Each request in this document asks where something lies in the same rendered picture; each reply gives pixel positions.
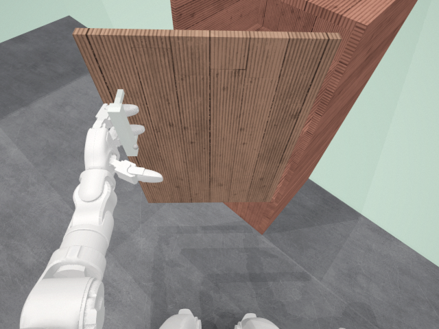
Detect left robot upper arm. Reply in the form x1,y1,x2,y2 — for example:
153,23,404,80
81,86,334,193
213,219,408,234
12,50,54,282
21,277,105,329

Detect robot left hand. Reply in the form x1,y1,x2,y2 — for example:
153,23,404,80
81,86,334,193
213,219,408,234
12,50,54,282
84,103,163,184

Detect handle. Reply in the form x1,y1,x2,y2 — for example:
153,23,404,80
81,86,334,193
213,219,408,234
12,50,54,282
107,89,139,156

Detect cupboard door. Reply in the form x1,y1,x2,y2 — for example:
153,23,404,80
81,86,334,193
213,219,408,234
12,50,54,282
72,28,342,203

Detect robot left thigh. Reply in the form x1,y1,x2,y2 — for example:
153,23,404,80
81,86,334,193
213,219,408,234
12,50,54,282
159,314,202,329

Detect left robot forearm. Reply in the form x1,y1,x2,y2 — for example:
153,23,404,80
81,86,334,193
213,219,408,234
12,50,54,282
20,169,117,329

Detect robot right shin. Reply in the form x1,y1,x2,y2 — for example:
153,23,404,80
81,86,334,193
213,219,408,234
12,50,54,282
241,313,257,321

